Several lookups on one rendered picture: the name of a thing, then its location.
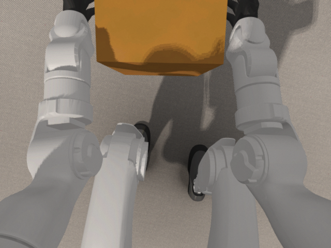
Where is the robot left forearm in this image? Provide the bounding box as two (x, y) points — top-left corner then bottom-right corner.
(27, 10), (95, 166)

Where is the carton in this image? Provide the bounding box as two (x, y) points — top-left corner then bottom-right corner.
(94, 0), (228, 76)

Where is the robot right forearm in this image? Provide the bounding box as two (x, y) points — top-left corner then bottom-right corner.
(226, 17), (302, 145)

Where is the robot right upper arm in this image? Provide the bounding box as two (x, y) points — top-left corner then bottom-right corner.
(230, 134), (331, 248)

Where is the right robot hand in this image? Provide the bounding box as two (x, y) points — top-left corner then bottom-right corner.
(227, 0), (259, 28)

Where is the robot left upper arm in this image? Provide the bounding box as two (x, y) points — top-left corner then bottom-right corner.
(0, 128), (103, 248)

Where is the robot right thigh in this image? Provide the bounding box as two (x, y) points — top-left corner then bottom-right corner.
(202, 145), (260, 248)

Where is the right robot foot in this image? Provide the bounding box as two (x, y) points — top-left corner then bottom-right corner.
(188, 145), (208, 202)

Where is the left robot hand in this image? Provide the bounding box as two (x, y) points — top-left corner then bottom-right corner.
(63, 0), (95, 22)

